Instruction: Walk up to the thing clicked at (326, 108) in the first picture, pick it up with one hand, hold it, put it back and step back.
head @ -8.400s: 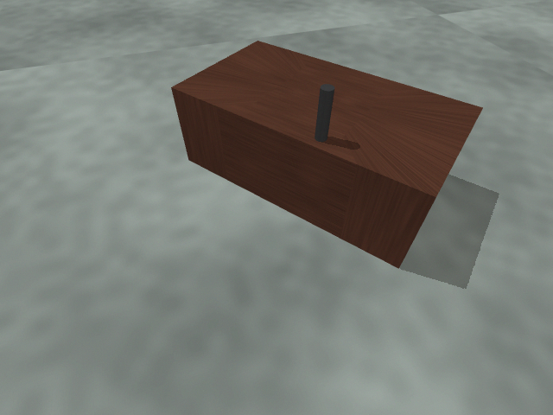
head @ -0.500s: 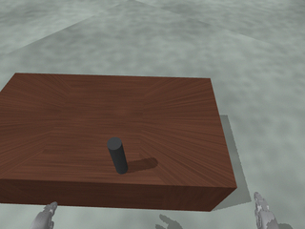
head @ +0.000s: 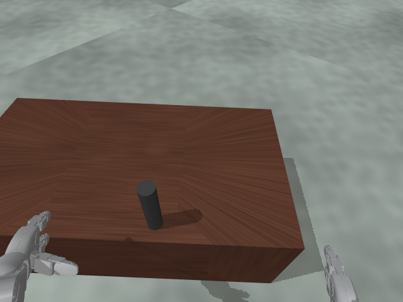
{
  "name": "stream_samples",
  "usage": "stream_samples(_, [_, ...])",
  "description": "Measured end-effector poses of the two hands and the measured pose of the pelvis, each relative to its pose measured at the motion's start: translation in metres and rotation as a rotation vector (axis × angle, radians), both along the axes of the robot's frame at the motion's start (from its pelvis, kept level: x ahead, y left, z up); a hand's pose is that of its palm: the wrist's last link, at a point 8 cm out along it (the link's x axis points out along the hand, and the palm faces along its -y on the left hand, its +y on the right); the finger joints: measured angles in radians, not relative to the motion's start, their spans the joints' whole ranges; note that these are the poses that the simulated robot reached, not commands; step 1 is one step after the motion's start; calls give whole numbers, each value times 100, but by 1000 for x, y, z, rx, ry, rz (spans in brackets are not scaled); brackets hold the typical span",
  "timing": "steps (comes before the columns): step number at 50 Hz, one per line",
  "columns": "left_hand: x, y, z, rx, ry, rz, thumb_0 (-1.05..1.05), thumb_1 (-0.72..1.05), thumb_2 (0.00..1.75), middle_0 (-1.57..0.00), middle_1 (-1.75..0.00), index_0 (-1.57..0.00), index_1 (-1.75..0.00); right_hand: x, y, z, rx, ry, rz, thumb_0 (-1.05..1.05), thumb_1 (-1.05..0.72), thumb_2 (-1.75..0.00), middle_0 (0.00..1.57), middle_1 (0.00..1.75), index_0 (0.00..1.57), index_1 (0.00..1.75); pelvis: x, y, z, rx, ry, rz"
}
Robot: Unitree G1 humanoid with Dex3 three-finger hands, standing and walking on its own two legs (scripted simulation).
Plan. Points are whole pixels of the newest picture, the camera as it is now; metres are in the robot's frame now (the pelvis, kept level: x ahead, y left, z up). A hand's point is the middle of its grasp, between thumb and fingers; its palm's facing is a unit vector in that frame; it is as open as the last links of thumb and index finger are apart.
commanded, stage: go down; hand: left
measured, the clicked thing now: (151, 207) +0.43 +0.15 -0.19
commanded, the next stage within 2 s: approach in 1.30 s
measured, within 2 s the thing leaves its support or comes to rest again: neither
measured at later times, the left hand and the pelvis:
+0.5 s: hand (54, 209) +0.32 +0.32 +0.00, palm faces +0.07 -0.99 -0.13, open 17.4 cm; pelvis -0.01 +0.01 +0.00, yaw -2 degrees
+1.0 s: hand (53, 189) +0.36 +0.32 +0.02, palm faces +0.07 -0.99 -0.09, open 17.5 cm; pelvis +0.01 +0.01 +0.00, yaw -2 degrees
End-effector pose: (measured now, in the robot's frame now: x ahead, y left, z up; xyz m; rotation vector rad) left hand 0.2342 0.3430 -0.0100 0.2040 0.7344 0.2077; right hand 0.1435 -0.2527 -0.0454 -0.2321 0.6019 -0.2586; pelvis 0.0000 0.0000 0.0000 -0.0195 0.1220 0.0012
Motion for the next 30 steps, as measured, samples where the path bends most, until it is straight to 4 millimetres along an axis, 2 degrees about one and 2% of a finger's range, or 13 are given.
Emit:
stream_samples(6, [29, 8, 11, -61, -35, -44, -1, -53, 7, -6, -4, -6, -5, -17, -5, -6, 1, 39, -25, -1, 53, -4, 6, 5, 6, 5, -2, 4, 1, 2, 9, -21])
stream_samples(14, [48, 15, 13, -100, -108, -72, -1, -55, 5, -6, -4, -7, -4, -27, -12, -9, -20, 86, -44, -1, 54, -4, 6, 5, 6, 5, -5, 7, 1, 2, 28, -34])
stream_samples(19, [56, 21, 16, -101, -159, -75, -1, -55, 6, -6, -5, -7, -5, -25, -16, -8, -42, 108, -43, -1, 54, -4, 6, 5, 6, 5, -7, 8, 1, 0, 36, -32])
stream_samples(30, [78, 27, 35, -106, -241, -88, -1, -52, 6, -6, -5, -7, -5, -16, -10, -10, -34, 123, -23, -1, 54, -4, 6, 5, 6, 5, -4, 6, 3, -2, 55, -27])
